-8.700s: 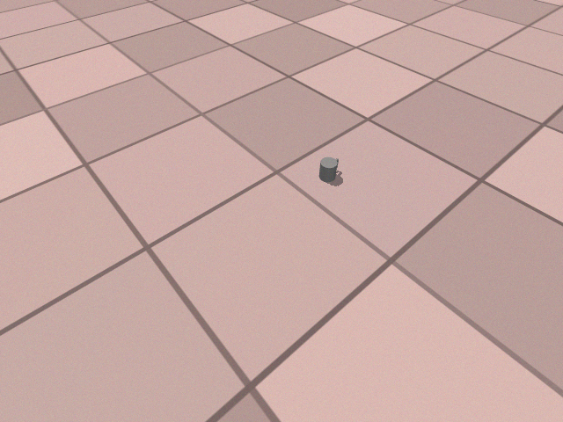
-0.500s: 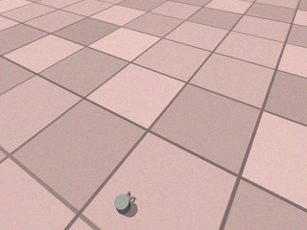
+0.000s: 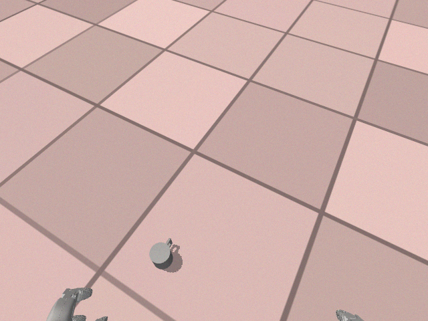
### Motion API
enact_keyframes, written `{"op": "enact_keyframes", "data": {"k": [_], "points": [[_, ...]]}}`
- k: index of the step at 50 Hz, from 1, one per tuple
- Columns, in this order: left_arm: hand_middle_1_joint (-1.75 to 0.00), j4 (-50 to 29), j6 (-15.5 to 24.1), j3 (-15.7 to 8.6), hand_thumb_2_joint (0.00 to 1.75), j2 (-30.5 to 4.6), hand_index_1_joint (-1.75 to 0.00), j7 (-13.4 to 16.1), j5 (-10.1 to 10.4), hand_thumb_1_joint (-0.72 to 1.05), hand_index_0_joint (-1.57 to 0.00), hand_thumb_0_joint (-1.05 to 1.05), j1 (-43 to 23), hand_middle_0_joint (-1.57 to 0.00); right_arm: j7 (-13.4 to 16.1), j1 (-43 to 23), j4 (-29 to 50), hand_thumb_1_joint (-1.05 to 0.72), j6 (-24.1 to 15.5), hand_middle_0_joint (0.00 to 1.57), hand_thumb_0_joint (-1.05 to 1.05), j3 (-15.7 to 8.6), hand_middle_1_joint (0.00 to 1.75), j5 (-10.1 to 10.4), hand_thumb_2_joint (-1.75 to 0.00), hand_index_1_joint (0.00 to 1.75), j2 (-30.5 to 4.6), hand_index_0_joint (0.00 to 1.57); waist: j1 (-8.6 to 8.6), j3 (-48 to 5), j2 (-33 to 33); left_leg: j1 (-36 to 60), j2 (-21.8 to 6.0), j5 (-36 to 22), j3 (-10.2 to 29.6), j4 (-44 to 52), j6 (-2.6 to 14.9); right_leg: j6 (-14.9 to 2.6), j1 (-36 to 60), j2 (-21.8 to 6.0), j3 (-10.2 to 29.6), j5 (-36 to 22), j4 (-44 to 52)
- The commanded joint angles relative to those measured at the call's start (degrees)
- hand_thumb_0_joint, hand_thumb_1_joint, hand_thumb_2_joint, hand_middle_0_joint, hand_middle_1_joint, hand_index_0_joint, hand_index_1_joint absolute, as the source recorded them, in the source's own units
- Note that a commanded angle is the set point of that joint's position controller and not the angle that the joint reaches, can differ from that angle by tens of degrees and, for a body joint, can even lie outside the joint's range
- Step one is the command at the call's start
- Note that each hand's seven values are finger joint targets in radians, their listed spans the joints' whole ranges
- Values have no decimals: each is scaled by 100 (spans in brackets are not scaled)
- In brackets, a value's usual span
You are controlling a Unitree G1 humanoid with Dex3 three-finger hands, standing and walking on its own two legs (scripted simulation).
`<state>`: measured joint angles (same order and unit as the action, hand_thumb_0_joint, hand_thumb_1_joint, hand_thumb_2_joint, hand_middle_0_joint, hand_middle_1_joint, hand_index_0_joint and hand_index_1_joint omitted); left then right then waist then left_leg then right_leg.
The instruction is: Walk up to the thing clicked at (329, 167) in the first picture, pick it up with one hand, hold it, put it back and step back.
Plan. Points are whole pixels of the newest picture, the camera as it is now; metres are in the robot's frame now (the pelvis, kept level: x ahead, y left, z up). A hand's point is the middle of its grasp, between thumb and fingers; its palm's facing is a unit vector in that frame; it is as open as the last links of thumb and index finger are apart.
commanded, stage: rise first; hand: left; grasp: from above
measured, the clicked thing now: (163, 252) +0.46 +0.22 -0.71
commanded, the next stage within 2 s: none
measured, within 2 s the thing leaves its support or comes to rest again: neither
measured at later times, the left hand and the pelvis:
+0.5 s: hand out of the picture +0.13 +0.26 -0.21, palm faces -0.14 -0.89 -0.44, open 14.0 cm; pelvis -0.01 +0.01 -0.07, yaw +0 degrees
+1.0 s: hand (119, 298) +0.24 +0.28 -0.40, palm faces -0.44 -0.47 -0.76, open 14.0 cm; pelvis -0.06 -0.01 -0.25, yaw +0 degrees
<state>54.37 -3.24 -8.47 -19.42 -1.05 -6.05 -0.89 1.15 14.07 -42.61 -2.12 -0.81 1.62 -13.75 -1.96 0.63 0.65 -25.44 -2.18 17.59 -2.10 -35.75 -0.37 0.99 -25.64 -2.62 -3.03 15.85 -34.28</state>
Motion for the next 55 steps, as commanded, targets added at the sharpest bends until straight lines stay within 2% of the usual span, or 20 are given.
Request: {"op": "enact_keyframes", "data": {"k": [1, 3, 5, 6, 7, 8, 13, 14, 21, 23, 26, 30, 35, 40, 42, 48, 49, 51, 54, 55], "points": [[-107, -719, -304, -234, 100, -1004, -106, 151, -188, -45, -6, 0, 188, -5, 41, -104, 978, -90, -311, 20, 0, -383, 30, -13, -90, 30, -976, 20, 171, -1262, -106, -53, 234, -1004, 49, -82, 24, -213, 232, 280, -45, -667, -96], [-107, -745, -347, -360, 100, -1009, -106, 196, -261, -50, -6, 0, 438, -6, 34, -10, 1005, -88, -376, 20, 0, -414, 30, -33, -89, 30, -970, 20, 168, -1296, -98, -335, 226, -913, 55, -392, 31, -204, -63, 281, -44, -583, -411], [-108, -1423, -247, -363, 100, -1052, -108, 206, -305, -51, -6, 0, 137, -6, 27, 5, 1108, -88, -479, 20, 0, -437, 30, -61, -90, 30, -938, 20, 130, -1546, -304, -469, 187, -884, 72, -708, 13, -213, -359, 278, -17, -536, -758], [-108, -1291, -272, -424, 100, -1021, -108, 222, -354, -52, -6, 0, 469, -6, 40, 46, 1129, -89, -517, 20, 0, -457, 30, -77, -90, 30, -943, 20, 112, -1640, -273, -536, 182, -959, 87, -853, 19, -202, -430, 267, -16, -627, -915], [-109, -1720, -242, -358, 100, -1039, -109, 199, -375, -53, -6, 0, 287, -6, 42, 27, 1209, -89, -561, 20, 0, -455, 30, -74, -90, 30, -927, 20, 87, -1699, -304, -663, 170, -885, 108, -985, 29, -208, -581, 261, -2, -554, -1041], [-108, -1772, -267, -439, 100, -1104, -109, 213, -448, -54, -5, 0, 515, -5, 65, 45, 1227, -88, -592, 20, 0, -482, 30, -77, -89, 30, -941, 20, 122, -1817, -364, -684, 176, -908, 104, -1072, 31, -199, -630, 242, 16, -595, -1136], [-109, -2432, -469, -279, 99, -889, -109, 169, -527, -56, -6, 0, 933, -6, 114, -64, 1430, -88, -716, 20, 0, -479, 30, -90, -90, 30, -913, 20, 6, -1740, -381, -1053, 124, -527, 211, -1327, 21, -195, -1147, 263, 5, -203, -1438], [-109, -2640, -515, -336, 99, -986, -110, 164, -555, -56, -6, 0, 979, -6, 120, -86, 1450, -88, -738, 20, 0, -482, 30, -95, -90, 30, -900, 20, 57, -1813, -408, -1117, 116, -488, 224, -1406, 30, -193, -1182, 260, 5, -158, -1497], [-111, -3260, -756, -248, 95, -854, -110, 198, -745, -55, -7, 0, 1570, -6, 132, -117, 1610, -89, -882, 20, 0, -444, 30, -140, -90, 30, -839, 20, 37, -2034, -560, -1482, 78, -706, 311, -1912, 6, -217, -1661, 254, -11, -227, -2072], [-112, -3517, -774, -218, 95, -867, -110, 201, -777, -54, -7, 0, 1520, -5, 127, -220, 1721, -88, -926, 20, 0, -438, 30, -142, -90, 30, -851, 20, 33, -2024, -621, -1612, 48, -567, 398, -1985, -15, -220, -1936, 261, -23, -42, -2240], [-112, -3533, -699, -194, 96, -976, -111, 237, -954, -56, -7, 0, 983, -6, 111, -280, 1739, -89, -1007, 20, 0, -408, 30, -155, -90, 30, -871, 20, -119, -1893, -646, -2009, 10, -169, 533, -2225, -27, -217, -2512, 264, -23, 254, -2583], [-112, -3021, -348, -143, 95, -1036, -111, 260, -1405, -52, -6, 0, 618, -4, 78, -323, 1685, -86, -1133, 20, 0, -412, 30, -168, -89, 30, -907, 20, -117, -2110, -577, -2735, 77, 147, 460, -2988, 11, -230, -3289, 236, 31, 494, -3288], [-112, -2800, 191, -17, 97, -1176, -111, 373, -2054, -53, -6, 0, -168, -5, -17, -383, 1558, -86, -1289, 20, 0, -507, 30, -131, -89, 30, -1045, 20, -134, -2782, -514, -3543, 135, 614, 481, -3772, 17, -229, -4129, 184, 120, 748, -4124], [-113, -2190, 537, -329, 97, -1801, -112, 645, -2752, -53, -7, 0, -742, -5, -113, -369, 1242, -88, -1275, 20, 0, -548, 30, -109, -90, 30, -1188, 20, 63, -3566, -626, -4203, 176, -63, 440, -4739, 31, -280, -4828, 157, 150, 301, -5069], [-113, -2023, 656, -282, 98, -1840, -112, 709, -2964, -54, -6, 0, -1081, -5, -175, -361, 1147, -88, -1227, 20, 0, -593, 30, -118, -90, 30, -1199, 20, 66, -3829, -603, -4496, 198, -176, 377, -5126, 66, -284, -5090, 162, 169, 212, -5335], [-110, -1443, 970, -320, 102, -2288, -110, 923, -3664, -56, -5, 0, -2492, -5, -273, -166, 889, -87, -1057, 20, 0, -695, 30, -190, -90, 30, -1248, 20, -53, -4367, -290, -5679, 245, 550, 213, -6042, 157, -228, -5416, 146, 208, 579, -5830], [-110, -1264, 1017, -363, 102, -2460, -110, 958, -3793, -55, -6, 0, -2631, -5, -289, -122, 823, -87, -1017, 20, 0, -684, 30, -200, -90, 30, -1260, 20, 7, -4415, -329, -5785, 244, 570, 206, -6130, 155, -234, -5474, 134, 196, 623, -5932], [-108, -1168, 1138, -358, 104, -2694, -109, 1020, -4023, -55, -5, 0, -3223, -5, -299, -79, 789, -86, -957, 20, 0, -716, 30, -237, -89, 30, -1280, 20, -48, -4603, -304, -6095, 249, 857, 164, -6367, 181, -209, -5559, 136, 204, 884, -6026], [-109, -855, 1269, -287, 104, -2766, -109, 1095, -4264, -55, -5, 0, -3705, -5, -334, 52, 683, -86, -857, 20, 0, -719, 30, -286, -89, 30, -1281, 20, -98, -4814, -338, -6317, 253, 956, 136, -6631, 199, -209, -5734, 147, 175, 1015, -6236], [-109, -747, 1307, -351, 102, -2977, -109, 1123, -4337, -53, -6, 0, -3918, -5, -327, 53, 662, -87, -819, 20, 0, -720, 30, -302, -90, 30, -1298, 20, -111, -4805, -270, -6460, 249, 1035, 125, -6741, 226, -193, -5760, 156, 181, 1103, -6249]]}}
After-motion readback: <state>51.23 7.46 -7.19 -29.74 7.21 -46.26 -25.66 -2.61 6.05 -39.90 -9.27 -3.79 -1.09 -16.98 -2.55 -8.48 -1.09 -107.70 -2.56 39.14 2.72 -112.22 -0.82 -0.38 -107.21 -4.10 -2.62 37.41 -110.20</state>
